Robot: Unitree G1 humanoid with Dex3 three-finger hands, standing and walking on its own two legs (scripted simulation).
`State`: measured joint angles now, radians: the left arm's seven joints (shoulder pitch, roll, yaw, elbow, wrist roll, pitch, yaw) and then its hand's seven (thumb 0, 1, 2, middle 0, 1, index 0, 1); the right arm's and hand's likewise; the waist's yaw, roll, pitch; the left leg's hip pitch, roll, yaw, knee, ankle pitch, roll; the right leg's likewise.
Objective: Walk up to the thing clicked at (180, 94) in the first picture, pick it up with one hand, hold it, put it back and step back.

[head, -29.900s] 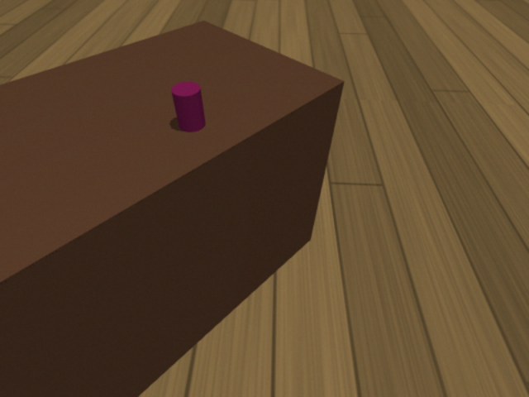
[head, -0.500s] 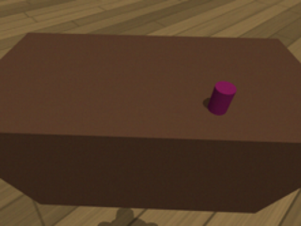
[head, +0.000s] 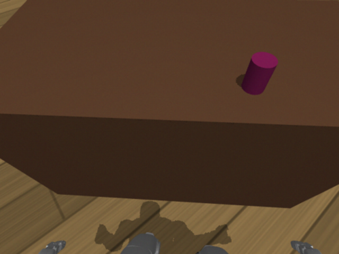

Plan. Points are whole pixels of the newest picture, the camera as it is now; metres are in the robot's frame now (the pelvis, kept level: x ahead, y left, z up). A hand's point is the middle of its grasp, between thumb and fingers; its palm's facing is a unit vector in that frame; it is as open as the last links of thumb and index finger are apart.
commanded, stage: step back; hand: right
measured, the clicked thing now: (258, 74) +0.55 -0.21 +0.08
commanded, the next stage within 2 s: none
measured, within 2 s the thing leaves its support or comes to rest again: neither
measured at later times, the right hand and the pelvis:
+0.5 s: hand out of the picture +0.01 -0.21 -0.13, palm faces -0.03 +0.91 -0.42, open 7.4 cm; pelvis -0.10 +0.05 +0.00, yaw -2 degrees
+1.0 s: hand out of the picture -0.16 -0.22 -0.16, palm faces -0.06 +0.90 -0.42, open 7.4 cm; pelvis -0.24 +0.06 -0.01, yaw +0 degrees
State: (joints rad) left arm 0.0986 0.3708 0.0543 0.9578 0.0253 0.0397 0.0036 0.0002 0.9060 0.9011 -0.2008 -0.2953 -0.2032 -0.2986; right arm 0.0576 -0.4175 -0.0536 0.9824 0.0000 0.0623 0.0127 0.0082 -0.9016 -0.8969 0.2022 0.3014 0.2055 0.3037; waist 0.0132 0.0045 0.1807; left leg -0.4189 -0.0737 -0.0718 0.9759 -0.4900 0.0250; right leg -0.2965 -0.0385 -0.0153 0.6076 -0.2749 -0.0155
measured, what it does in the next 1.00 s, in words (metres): walks backwards: left foot, then right foot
